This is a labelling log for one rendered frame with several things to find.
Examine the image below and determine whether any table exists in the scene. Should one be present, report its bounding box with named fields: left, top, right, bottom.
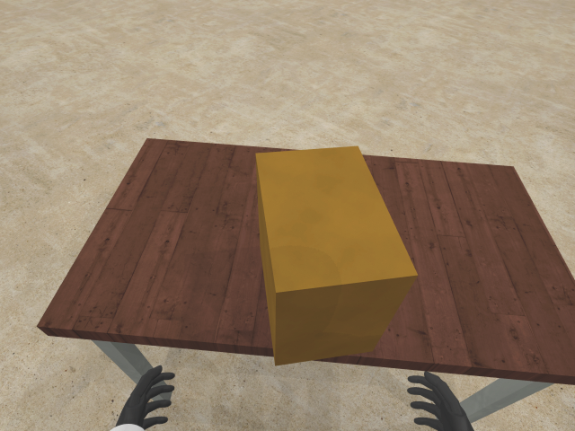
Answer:
left=37, top=138, right=575, bottom=423

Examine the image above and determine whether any robot left hand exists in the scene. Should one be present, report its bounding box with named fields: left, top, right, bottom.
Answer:
left=116, top=365, right=175, bottom=430

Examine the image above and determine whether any carton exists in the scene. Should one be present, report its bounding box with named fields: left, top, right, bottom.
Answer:
left=255, top=146, right=418, bottom=366

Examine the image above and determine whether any robot right hand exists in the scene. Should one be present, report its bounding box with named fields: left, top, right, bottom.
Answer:
left=407, top=371, right=474, bottom=431

